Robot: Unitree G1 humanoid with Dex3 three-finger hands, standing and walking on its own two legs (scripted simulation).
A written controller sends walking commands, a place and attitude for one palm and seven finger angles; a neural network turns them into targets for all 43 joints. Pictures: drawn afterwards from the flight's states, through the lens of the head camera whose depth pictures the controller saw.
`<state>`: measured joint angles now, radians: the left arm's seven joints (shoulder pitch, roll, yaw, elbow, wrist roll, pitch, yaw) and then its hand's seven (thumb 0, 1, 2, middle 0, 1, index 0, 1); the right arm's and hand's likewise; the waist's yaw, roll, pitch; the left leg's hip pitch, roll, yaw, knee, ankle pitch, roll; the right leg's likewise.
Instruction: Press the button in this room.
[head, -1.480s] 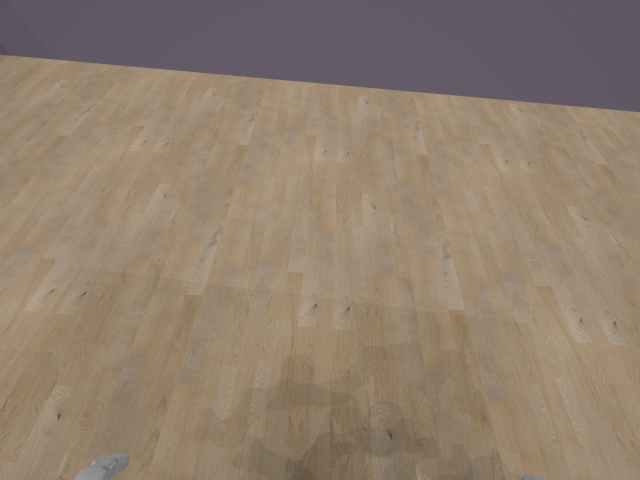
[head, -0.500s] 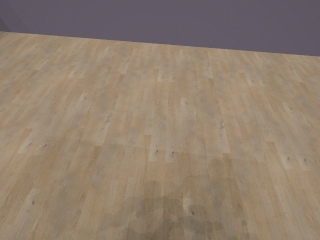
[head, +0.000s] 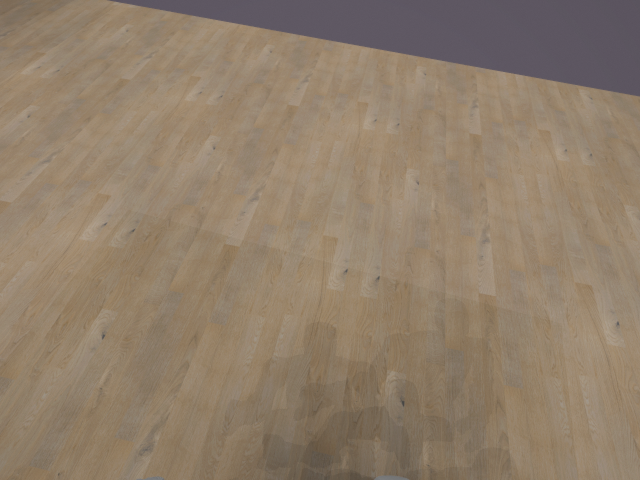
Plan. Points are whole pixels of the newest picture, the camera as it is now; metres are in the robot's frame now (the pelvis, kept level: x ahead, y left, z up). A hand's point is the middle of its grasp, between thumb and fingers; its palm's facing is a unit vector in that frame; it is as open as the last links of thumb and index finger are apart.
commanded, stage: turn or walk to find it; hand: left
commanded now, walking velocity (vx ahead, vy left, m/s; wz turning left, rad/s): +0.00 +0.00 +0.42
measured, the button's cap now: out of the picture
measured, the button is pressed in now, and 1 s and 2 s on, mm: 0 0 0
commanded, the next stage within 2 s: none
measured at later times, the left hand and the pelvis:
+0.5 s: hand out of the picture -0.06 +0.17 -0.17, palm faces +0.28 -0.93 -0.25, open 7.4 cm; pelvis -0.04 -0.03 +0.00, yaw +15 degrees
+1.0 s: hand out of the picture -0.06 +0.20 -0.15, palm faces +0.46 -0.84 -0.28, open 7.4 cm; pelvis -0.07 -0.03 -0.01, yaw +26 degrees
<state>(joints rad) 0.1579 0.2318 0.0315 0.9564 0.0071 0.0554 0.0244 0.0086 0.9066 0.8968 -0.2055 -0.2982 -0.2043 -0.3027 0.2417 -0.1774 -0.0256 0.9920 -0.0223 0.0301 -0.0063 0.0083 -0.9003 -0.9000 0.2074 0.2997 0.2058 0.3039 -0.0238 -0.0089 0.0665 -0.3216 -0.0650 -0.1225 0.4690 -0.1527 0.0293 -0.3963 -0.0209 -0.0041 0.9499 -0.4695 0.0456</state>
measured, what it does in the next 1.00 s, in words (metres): steps on the spot, turning left: right foot, then left foot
